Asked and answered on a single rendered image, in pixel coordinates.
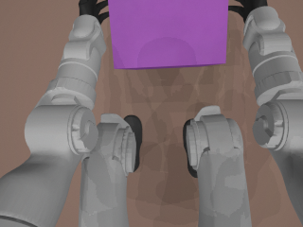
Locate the right robot hand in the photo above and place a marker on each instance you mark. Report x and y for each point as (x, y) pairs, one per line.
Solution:
(248, 6)

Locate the robot left forearm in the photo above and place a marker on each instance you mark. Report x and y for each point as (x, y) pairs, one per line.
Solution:
(77, 75)

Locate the robot right forearm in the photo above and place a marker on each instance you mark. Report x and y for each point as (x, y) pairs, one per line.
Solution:
(273, 63)

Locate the left robot shin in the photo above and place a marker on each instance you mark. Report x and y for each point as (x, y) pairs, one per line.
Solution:
(109, 118)

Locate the robot right thigh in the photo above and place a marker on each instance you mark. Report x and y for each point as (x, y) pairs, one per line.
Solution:
(223, 193)

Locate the carton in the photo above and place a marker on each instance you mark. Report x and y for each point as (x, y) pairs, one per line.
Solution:
(159, 34)

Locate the left robot hand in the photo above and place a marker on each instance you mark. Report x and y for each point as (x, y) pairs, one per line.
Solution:
(91, 7)

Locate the right robot upper arm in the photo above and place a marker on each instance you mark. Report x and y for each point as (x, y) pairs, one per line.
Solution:
(278, 127)

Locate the left robot upper arm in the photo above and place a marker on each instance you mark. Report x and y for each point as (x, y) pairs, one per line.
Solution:
(34, 193)

